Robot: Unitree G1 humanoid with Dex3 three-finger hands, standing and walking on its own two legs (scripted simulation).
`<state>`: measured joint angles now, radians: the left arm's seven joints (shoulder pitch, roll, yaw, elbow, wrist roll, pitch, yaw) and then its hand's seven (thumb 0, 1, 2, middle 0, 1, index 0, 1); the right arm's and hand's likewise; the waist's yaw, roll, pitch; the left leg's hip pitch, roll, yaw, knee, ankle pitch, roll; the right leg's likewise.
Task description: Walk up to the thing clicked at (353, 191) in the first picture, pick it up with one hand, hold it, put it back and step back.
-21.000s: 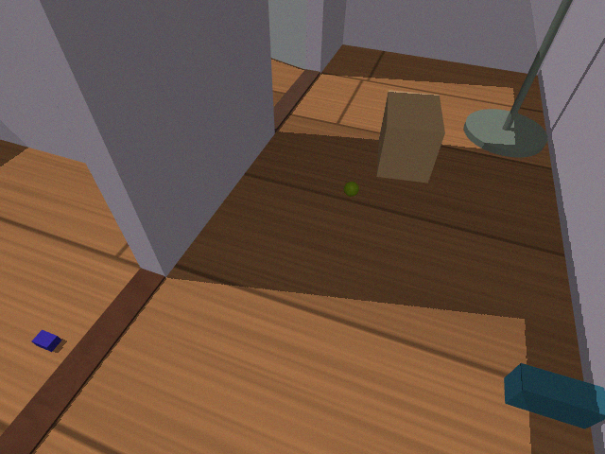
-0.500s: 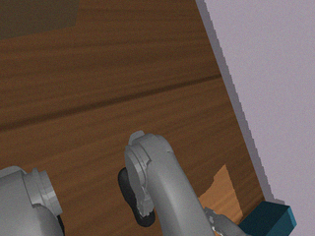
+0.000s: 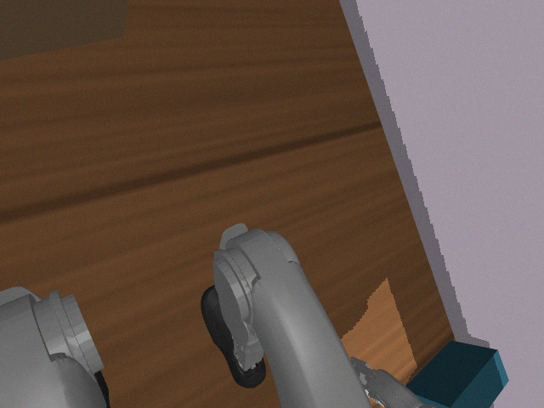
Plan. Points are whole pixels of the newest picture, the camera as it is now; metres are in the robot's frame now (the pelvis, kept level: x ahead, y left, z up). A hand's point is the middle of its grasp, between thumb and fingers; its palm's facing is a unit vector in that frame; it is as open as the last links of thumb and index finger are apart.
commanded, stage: close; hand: left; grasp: from above
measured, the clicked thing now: out of the picture +0.45 +0.34 -0.27
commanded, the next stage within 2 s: settle in 0.46 s
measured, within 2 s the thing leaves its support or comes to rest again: leaves its support in 0.86 s
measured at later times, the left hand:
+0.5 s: hand out of the picture +0.43 +0.33 -0.25, palm faces -0.41 -0.17 -0.90, open 9.2 cm
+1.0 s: hand out of the picture +0.44 +0.33 -0.22, palm faces -0.38 -0.15 -0.91, open 9.1 cm
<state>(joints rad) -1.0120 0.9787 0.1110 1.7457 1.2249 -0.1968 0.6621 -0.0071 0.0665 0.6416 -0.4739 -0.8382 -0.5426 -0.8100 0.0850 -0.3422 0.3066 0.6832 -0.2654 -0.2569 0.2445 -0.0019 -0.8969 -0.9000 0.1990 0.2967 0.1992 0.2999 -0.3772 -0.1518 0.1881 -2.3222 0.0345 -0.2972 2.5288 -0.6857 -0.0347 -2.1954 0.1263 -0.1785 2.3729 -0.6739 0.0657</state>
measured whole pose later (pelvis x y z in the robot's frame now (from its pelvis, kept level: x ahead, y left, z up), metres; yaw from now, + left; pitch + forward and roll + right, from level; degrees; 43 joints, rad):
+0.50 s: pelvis +0.00 +0.00 +0.00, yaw +0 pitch +26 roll -14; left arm -1.02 0.98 0.11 1.74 1.21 -0.19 0.66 -0.02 0.11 0.41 -0.62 -0.67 -0.73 -0.63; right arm 0.08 -0.35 0.31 0.67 -0.26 -0.25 0.24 0.00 -0.90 -0.90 0.20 0.30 0.20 0.30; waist -0.38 -0.15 0.19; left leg -2.32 0.04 -0.30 2.52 -0.69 -0.03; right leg -2.19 0.13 -0.18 2.36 -0.67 0.07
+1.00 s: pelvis +0.00 +0.00 +0.01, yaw +1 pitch +29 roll -13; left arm -0.95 0.89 0.10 1.52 1.18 -0.15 0.55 -0.02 0.05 0.42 -0.70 -0.61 -0.82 -0.57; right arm 0.12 -0.33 0.25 0.69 -0.22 -0.22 0.25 0.00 -0.91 -0.90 0.20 0.30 0.20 0.30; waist -0.33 -0.10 0.11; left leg -2.34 0.03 -0.28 2.50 -0.68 -0.04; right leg -2.21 0.11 -0.17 2.36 -0.69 0.05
